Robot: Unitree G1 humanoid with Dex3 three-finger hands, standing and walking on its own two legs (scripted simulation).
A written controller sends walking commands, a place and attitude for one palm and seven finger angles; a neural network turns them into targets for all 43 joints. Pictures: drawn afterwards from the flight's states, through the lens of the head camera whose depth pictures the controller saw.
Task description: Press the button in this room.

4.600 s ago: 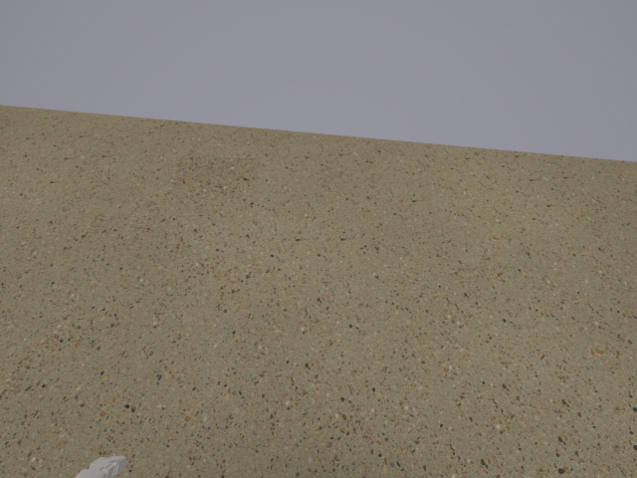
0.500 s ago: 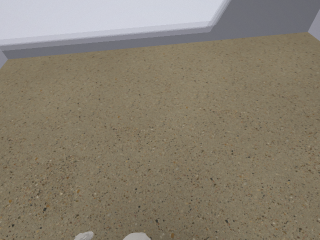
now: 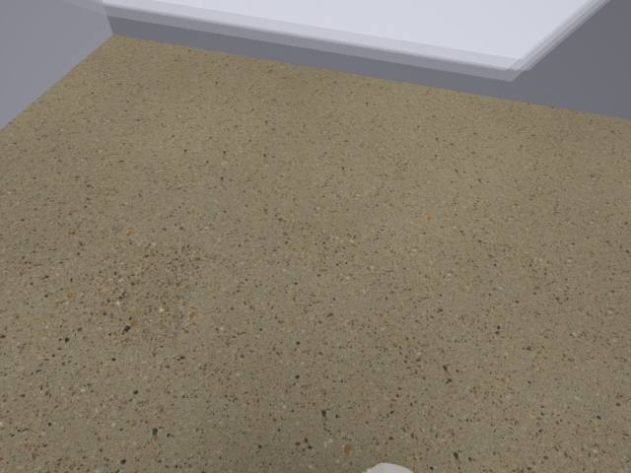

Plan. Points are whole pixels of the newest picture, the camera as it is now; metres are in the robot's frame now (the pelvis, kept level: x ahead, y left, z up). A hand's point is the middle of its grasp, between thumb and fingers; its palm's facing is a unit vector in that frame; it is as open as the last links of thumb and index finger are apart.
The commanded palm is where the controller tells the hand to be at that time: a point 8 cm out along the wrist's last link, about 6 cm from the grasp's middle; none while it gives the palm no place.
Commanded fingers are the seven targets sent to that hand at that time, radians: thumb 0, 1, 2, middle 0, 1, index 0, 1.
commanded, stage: turn or walk to find it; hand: left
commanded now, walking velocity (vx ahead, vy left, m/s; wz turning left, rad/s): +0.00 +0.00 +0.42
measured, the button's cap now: out of the picture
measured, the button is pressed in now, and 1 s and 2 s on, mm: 0 0 0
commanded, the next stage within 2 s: none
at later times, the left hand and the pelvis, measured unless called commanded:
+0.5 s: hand out of the picture +0.01 +0.17 -0.15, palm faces +0.23 -0.94 -0.26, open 7.4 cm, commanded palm none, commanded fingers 0.00 0.90 0.90 -0.20 -0.30 -0.20 -0.30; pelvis -0.03 -0.04 +0.00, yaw +13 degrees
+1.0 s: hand out of the picture -0.09 +0.23 -0.16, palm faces +0.44 -0.86 -0.25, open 7.4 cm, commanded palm none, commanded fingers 0.00 0.90 0.90 -0.20 -0.30 -0.20 -0.30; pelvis -0.07 +0.00 +0.00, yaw +24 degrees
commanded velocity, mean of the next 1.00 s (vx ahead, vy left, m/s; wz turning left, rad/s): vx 0.00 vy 0.00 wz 0.42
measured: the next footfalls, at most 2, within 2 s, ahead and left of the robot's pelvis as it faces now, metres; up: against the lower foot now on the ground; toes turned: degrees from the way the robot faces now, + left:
right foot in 0.28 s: +0.04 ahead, -0.14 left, +0.00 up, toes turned +4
left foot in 0.68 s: -0.05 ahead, +0.12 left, +0.00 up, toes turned +22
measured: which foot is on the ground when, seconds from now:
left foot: down 0.00-0.28, up 0.30-0.66, down 0.68-1.00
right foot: up 0.00-0.26, down 0.28-0.68, up 0.70-1.00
